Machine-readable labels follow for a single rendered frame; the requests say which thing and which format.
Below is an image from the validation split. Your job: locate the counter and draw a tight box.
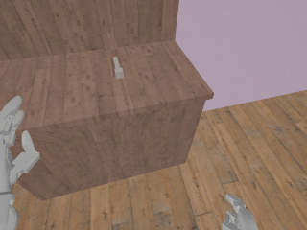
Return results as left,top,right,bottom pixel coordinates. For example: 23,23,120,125
0,0,214,201

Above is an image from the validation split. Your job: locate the left robot forearm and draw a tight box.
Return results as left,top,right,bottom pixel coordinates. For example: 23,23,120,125
0,192,19,230

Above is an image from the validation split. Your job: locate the tap lever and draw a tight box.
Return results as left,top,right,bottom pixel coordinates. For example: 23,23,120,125
113,57,124,79

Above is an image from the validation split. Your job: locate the robot left hand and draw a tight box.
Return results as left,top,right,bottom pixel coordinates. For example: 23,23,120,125
0,95,40,193

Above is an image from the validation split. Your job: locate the robot right hand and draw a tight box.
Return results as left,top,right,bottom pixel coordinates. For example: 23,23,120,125
222,193,259,230

